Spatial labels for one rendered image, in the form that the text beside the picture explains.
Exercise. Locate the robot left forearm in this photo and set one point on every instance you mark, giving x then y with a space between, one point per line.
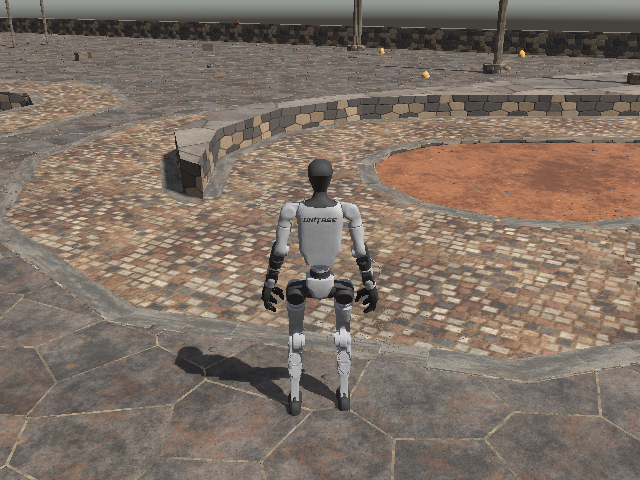
274 268

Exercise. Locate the robot left upper arm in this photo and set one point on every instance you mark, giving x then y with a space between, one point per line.
288 212

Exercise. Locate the left robot hand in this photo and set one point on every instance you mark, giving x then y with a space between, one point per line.
267 297

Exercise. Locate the robot right forearm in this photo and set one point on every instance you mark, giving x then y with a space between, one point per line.
366 271

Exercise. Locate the robot right upper arm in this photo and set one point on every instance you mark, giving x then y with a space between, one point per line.
352 213

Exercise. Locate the robot right thigh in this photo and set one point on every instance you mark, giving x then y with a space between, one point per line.
343 302

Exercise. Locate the robot right foot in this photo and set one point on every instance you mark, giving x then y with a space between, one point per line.
343 403

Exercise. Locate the right robot hand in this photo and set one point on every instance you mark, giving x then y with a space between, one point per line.
372 298

